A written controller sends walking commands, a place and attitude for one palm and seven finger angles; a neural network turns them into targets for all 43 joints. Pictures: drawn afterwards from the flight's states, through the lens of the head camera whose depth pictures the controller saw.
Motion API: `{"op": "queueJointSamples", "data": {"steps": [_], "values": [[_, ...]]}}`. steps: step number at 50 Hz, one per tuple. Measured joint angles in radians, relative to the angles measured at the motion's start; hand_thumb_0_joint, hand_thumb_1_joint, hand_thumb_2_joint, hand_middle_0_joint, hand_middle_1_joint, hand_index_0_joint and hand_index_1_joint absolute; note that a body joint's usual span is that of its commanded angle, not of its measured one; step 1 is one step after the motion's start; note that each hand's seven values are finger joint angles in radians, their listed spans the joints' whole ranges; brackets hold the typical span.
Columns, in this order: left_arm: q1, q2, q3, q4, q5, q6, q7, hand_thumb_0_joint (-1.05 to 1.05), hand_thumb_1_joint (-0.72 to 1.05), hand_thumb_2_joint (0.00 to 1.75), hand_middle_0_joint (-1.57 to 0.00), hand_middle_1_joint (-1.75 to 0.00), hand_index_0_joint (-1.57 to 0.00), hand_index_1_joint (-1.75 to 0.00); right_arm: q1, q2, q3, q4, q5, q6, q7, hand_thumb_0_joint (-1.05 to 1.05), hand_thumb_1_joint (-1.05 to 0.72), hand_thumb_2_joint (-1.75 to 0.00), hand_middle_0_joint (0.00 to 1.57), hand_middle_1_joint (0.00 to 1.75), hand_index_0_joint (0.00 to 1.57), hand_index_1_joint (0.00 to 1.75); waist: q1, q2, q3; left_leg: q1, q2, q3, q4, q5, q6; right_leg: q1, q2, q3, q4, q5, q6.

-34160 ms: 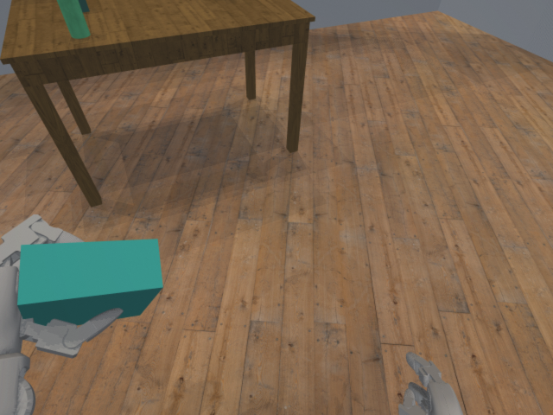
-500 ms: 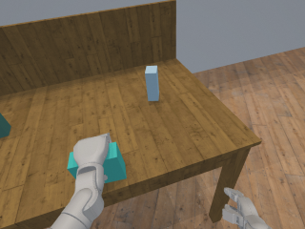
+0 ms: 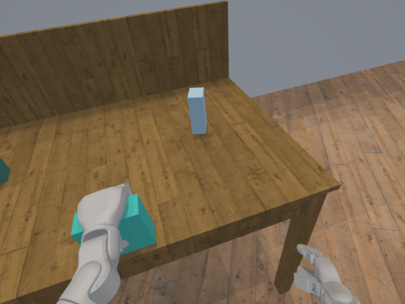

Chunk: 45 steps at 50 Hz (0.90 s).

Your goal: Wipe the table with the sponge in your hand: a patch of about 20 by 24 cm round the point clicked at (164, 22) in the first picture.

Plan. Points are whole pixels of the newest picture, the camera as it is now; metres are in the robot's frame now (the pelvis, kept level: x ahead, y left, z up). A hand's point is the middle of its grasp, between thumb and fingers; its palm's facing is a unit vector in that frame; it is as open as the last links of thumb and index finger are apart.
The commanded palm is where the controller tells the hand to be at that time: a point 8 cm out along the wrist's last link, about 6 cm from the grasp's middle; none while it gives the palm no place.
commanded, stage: slide back across to the middle lane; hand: left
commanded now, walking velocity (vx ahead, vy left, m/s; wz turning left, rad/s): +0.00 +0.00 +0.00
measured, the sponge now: (120, 233) +0.26 +0.22 +0.01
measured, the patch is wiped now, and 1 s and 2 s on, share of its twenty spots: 1.00 1.00 1.00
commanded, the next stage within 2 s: wipe forward along the middle lane in 0.26 s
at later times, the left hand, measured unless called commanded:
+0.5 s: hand (89, 228) +0.24 +0.27 +0.05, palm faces +0.00 -0.11 -0.99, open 9.8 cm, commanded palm +0.22 +0.28 +0.09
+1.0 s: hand (86, 210) +0.29 +0.30 +0.05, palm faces -0.04 -0.05 -1.00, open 9.8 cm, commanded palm +0.27 +0.30 +0.08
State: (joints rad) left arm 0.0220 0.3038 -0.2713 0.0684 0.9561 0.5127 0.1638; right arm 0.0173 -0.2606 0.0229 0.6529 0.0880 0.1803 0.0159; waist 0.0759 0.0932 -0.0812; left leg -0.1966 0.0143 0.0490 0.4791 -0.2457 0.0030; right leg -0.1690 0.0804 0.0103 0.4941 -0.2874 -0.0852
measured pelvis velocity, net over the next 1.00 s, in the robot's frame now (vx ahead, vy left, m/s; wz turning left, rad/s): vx -0.02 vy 0.01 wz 0.04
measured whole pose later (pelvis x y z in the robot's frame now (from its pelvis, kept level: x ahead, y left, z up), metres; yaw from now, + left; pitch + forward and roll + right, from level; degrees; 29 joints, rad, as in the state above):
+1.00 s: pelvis -0.02 +0.01 +0.00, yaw +2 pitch +2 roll +0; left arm -0.24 0.40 -0.13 0.43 0.98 0.31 0.12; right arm 0.13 -0.28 0.00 0.69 0.09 0.13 -0.05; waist 0.07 0.08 -0.10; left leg -0.35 -0.01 0.01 0.54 -0.23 0.02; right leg -0.29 0.06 -0.03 0.52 -0.27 -0.07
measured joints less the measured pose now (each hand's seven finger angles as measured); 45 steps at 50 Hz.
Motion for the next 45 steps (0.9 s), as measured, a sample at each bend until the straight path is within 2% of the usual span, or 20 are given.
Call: {"op": "queueJointSamples", "data": {"steps": [14,24,30,36,45], "values": [[0.048,0.067,0.097,-0.015,-0.020,-0.074,-0.050,0.00,-0.50,1.10,-0.74,-1.43,-0.77,-1.38,0.019,-0.013,-0.010,0.016,-0.014,-0.047,-0.037,0.01,-0.90,-0.90,0.19,0.30,0.20,0.30,0.006,0.001,0.016,-0.001,0.001,-0.008,-0.009,0.006,0.005,0.008,0.002,-0.005,-0.025,0.013,0.001],[0.066,0.074,0.129,-0.005,-0.014,-0.134,-0.043,-0.01,-0.50,1.10,-0.74,-1.42,-0.77,-1.38,0.032,-0.011,-0.020,0.022,-0.020,-0.067,-0.043,0.01,-0.90,-0.90,0.20,0.30,0.20,0.30,0.015,0.002,0.010,-0.021,-0.004,-0.011,-0.001,0.003,0.007,-0.008,-0.003,-0.006,-0.024,0.013,0.008],[-0.007,0.070,0.122,0.063,-0.002,-0.134,-0.038,-0.01,-0.51,1.10,-0.75,-1.41,-0.78,-1.37,0.035,-0.009,-0.017,0.036,-0.017,-0.067,-0.055,0.01,-0.90,-0.90,0.20,0.30,0.20,0.30,0.021,-0.003,0.010,-0.042,-0.011,-0.022,0.006,0.008,0.010,-0.023,-0.010,-0.018,-0.019,0.013,0.013],[-0.111,0.073,0.123,0.174,0.012,-0.132,-0.047,-0.01,-0.51,1.10,-0.76,-1.40,-0.79,-1.36,0.043,-0.004,-0.013,0.037,-0.010,-0.064,-0.059,0.01,-0.90,-0.90,0.20,0.30,0.20,0.30,0.014,-0.007,0.002,-0.075,-0.017,-0.032,0.017,0.014,0.013,-0.051,-0.015,-0.029,-0.010,0.016,0.015],[-0.209,0.083,0.139,0.299,0.019,-0.184,-0.054,-0.01,-0.52,1.10,-0.77,-1.40,-0.80,-1.35,0.085,-0.009,-0.014,0.031,-0.007,-0.057,-0.060,0.01,-0.90,-0.90,0.20,0.30,0.20,0.30,0.002,-0.010,-0.013,-0.125,-0.019,-0.036,0.047,0.010,0.017,-0.098,-0.017,-0.034,0.016,0.013,0.019]]}}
